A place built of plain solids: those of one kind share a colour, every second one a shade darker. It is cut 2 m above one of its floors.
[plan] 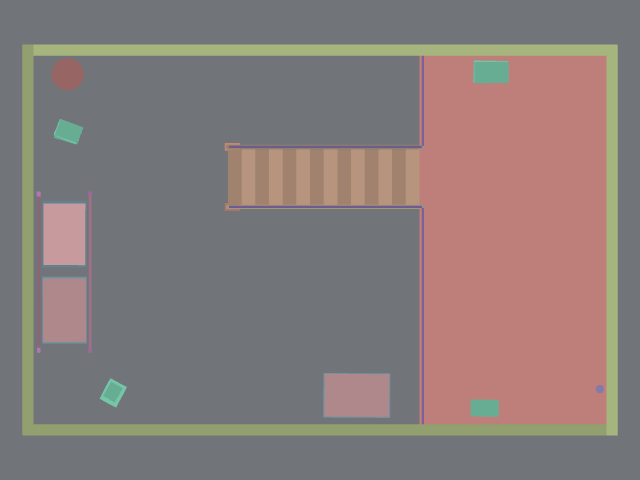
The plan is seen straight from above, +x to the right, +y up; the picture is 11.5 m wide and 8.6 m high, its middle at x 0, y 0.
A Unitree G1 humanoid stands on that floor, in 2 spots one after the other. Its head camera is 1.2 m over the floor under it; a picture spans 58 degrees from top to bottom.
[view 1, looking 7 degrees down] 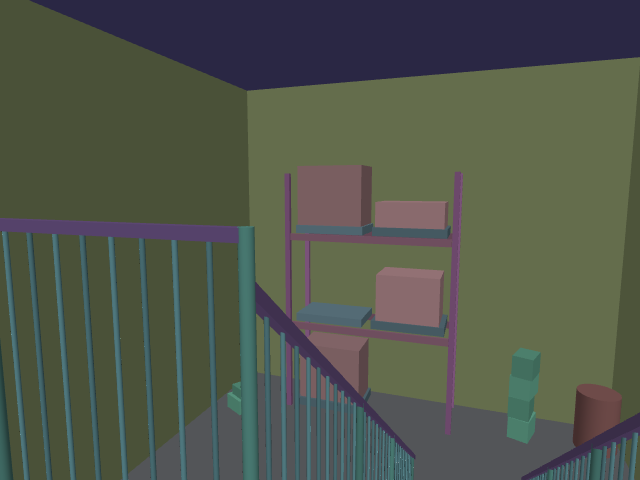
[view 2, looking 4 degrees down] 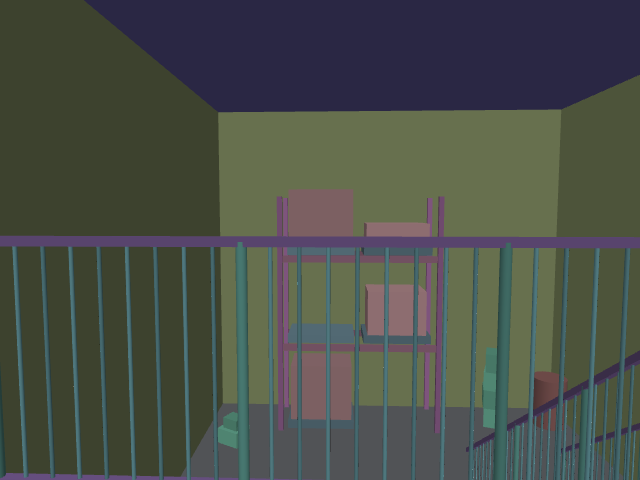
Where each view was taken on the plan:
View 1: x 2.78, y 1.13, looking -160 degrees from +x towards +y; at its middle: beam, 7.38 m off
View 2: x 3.44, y -1.01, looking -178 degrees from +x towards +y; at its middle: rail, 1.58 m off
